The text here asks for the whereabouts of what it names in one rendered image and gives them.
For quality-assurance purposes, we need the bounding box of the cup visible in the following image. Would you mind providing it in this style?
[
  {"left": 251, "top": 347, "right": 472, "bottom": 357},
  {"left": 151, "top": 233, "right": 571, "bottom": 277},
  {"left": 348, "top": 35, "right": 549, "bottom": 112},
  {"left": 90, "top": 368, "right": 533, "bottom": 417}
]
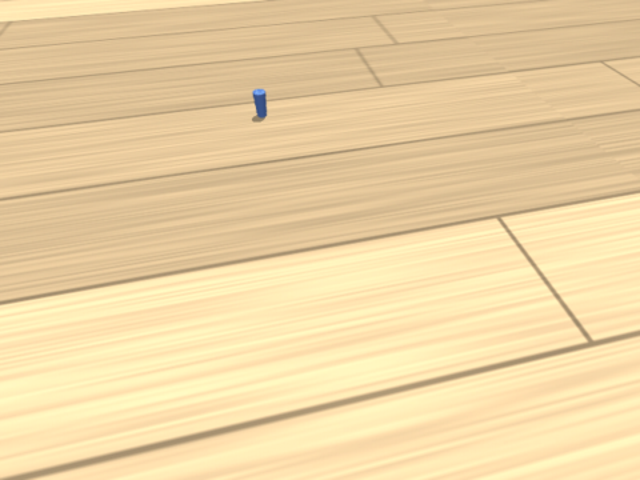
[{"left": 253, "top": 89, "right": 267, "bottom": 118}]

